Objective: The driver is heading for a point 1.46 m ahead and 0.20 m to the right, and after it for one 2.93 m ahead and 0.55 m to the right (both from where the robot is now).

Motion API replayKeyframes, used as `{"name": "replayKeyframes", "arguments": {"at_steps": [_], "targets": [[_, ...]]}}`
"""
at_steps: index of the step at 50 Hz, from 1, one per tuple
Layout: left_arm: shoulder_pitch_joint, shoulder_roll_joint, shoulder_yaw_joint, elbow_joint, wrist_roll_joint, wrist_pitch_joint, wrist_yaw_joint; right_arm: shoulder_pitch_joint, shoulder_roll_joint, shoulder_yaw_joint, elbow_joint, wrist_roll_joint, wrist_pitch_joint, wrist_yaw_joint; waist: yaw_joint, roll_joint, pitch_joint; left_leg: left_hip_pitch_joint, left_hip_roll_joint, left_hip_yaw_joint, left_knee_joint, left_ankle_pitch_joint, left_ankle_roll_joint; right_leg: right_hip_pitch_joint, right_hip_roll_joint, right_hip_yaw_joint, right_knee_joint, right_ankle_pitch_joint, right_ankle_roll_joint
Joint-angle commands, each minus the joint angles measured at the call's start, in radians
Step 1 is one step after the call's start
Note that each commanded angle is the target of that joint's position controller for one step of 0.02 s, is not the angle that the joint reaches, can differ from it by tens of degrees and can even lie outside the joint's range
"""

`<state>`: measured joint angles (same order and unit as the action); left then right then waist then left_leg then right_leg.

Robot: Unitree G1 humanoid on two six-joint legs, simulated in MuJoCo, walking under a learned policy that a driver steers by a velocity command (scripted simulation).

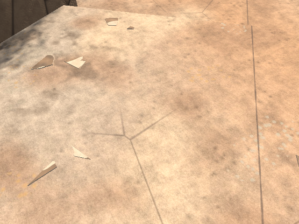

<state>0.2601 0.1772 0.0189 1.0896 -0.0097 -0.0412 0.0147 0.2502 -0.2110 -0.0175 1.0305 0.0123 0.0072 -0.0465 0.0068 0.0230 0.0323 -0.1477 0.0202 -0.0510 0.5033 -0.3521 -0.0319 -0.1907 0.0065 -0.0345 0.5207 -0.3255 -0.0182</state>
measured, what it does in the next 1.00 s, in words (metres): stands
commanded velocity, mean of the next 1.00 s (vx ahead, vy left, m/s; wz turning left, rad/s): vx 0.01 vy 0.00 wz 0.00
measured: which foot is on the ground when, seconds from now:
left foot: down 0.00-1.00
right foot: down 0.00-1.00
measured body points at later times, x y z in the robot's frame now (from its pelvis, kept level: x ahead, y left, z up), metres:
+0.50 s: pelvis -0.02 +0.00 +0.00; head -0.01 +0.00 +0.45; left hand +0.00 +0.25 -0.15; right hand -0.02 -0.24 -0.15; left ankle -0.05 +0.14 -0.73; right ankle -0.03 -0.11 -0.73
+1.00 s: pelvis -0.04 +0.00 +0.00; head -0.03 +0.00 +0.45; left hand -0.04 +0.24 -0.15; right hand -0.06 -0.23 -0.16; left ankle -0.05 +0.14 -0.73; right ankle -0.03 -0.11 -0.73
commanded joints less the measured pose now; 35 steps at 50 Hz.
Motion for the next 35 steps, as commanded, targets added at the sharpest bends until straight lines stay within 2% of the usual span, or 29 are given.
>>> {"name": "replayKeyframes", "arguments": {"at_steps": [1,7,17,35], "targets": [[0.072,0.120,0.022,-0.009,-0.002,0.011,0.004,0.072,-0.088,-0.013,0.000,0.001,0.008,-0.003,0.001,-0.051,-0.072,0.005,0.000,0.011,-0.034,0.436,0.020,0.123,-0.069,0.066,-0.045,0.693,-0.031],[0.034,0.119,0.027,-0.013,0.002,0.026,0.011,0.048,-0.091,-0.015,0.024,-0.003,0.015,-0.008,0.000,-0.029,-0.022,0.002,0.002,0.016,-0.075,0.389,0.019,0.085,-0.051,0.049,-0.081,0.526,-0.022],[0.017,0.114,0.029,-0.012,0.007,0.038,0.023,0.039,-0.088,-0.015,0.058,-0.007,0.004,-0.009,0.001,-0.023,0.018,-0.035,0.001,0.022,-0.104,0.291,0.016,0.055,-0.036,0.037,-0.110,0.329,-0.012],[0.053,0.093,0.019,-0.005,0.007,0.041,0.029,0.099,-0.054,-0.006,0.092,-0.010,-0.011,-0.008,-0.003,-0.021,0.051,-0.092,-0.006,0.027,-0.116,0.166,0.020,-0.005,-0.031,0.039,-0.132,0.138,-0.007]]}}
